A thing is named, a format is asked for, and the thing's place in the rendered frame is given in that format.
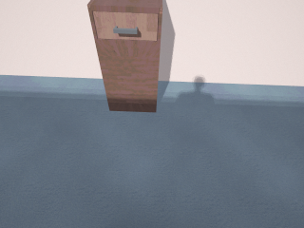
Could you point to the cabinet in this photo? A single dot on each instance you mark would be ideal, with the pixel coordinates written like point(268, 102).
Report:
point(130, 68)

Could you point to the handle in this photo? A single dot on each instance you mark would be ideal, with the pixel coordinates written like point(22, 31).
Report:
point(125, 30)

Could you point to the drawer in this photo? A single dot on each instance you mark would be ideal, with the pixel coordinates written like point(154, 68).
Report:
point(146, 23)

